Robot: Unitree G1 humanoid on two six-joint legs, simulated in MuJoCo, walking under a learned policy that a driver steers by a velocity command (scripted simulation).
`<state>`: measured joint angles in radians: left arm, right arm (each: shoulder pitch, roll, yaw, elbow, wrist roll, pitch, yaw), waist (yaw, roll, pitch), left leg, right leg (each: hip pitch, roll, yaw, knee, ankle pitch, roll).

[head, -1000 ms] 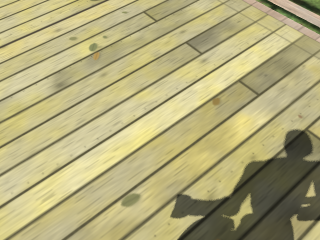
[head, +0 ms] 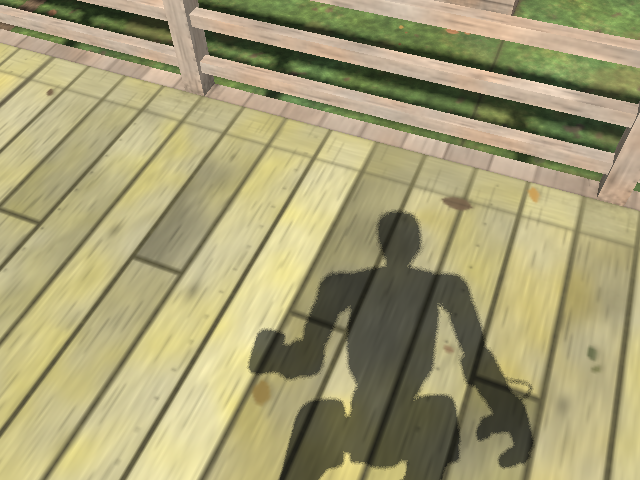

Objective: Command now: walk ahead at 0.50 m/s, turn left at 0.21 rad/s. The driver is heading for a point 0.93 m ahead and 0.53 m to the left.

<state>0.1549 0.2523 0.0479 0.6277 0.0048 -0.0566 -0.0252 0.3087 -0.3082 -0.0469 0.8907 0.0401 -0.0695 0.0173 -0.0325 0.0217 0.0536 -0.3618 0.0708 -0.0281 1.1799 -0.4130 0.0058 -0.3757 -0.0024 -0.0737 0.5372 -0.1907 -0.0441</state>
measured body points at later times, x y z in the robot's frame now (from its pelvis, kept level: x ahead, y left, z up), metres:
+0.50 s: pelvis +0.27 +0.08 -0.01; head +0.31 +0.10 +0.43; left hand +0.28 +0.37 -0.14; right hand +0.49 -0.14 -0.11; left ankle +0.33 +0.17 -0.73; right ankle +0.14 -0.10 -0.63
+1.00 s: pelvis +0.56 +0.14 +0.00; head +0.58 +0.15 +0.45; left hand +0.58 +0.46 -0.08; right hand +0.77 -0.07 -0.12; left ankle +0.38 +0.17 -0.65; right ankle +0.67 +0.08 -0.73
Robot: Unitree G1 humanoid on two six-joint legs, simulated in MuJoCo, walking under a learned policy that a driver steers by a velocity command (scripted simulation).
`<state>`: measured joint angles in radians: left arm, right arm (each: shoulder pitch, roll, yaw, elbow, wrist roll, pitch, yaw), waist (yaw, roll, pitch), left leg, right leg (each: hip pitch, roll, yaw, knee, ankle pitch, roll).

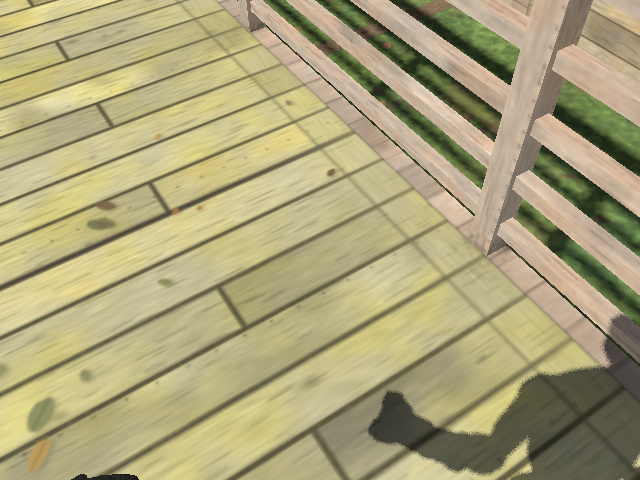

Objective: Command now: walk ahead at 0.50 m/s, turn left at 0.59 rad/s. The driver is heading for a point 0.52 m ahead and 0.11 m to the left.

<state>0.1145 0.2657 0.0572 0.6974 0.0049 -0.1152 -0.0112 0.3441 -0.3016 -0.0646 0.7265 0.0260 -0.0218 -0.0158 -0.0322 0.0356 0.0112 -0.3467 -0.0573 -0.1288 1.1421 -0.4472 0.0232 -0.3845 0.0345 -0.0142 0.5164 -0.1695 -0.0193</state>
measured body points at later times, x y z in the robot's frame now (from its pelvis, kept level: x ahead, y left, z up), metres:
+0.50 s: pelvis +0.26 +0.08 -0.01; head +0.31 +0.10 +0.44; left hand +0.24 +0.38 -0.13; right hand +0.53 -0.12 -0.09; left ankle +0.32 +0.17 -0.73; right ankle +0.15 -0.11 -0.63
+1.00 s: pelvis +0.48 +0.12 +0.00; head +0.51 +0.12 +0.45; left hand +0.53 +0.41 -0.10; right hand +0.69 -0.09 -0.12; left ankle +0.35 +0.20 -0.68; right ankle +0.61 +0.07 -0.73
